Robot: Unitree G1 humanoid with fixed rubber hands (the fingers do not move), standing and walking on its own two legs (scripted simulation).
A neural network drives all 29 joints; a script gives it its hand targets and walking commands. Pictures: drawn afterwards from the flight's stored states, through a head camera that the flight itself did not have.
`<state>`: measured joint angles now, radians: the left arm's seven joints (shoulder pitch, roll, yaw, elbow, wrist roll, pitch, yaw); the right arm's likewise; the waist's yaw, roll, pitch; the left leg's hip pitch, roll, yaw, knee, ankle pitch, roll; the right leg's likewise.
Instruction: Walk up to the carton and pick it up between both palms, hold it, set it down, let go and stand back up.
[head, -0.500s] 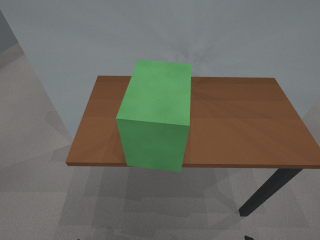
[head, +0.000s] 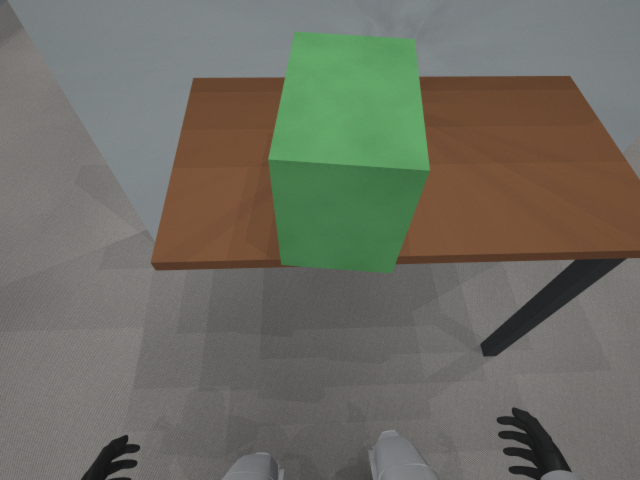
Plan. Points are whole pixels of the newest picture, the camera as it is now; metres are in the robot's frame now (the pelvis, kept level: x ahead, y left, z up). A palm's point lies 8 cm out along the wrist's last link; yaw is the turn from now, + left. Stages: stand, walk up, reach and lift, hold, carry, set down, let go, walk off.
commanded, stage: walk up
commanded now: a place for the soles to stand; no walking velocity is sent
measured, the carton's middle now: (345, 156) +0.54 -0.02 +0.05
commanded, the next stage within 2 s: none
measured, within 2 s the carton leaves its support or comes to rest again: neither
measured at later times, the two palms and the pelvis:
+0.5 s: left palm out of the picture +0.07 +0.24 -0.10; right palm out of the picture -0.07 -0.26 -0.09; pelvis -0.06 +0.01 +0.01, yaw -10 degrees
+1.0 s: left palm out of the picture +0.06 +0.23 -0.11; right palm out of the picture -0.02 -0.28 -0.08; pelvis -0.03 -0.02 +0.01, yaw -6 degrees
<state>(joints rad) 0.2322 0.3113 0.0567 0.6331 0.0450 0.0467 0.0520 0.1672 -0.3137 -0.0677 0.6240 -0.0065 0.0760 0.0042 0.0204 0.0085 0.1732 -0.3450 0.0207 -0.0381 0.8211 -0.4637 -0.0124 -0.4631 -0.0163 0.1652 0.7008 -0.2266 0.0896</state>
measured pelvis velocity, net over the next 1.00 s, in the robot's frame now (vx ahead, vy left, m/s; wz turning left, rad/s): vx -0.03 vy -0.02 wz -0.10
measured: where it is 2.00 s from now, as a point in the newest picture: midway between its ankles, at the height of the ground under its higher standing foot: outside the picture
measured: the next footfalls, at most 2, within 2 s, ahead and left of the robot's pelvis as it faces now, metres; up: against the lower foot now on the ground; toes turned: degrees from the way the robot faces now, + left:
right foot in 0.46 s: +0.02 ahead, -0.14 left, +0.00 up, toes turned -9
left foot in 0.76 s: +0.04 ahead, +0.11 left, +0.00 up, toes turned -6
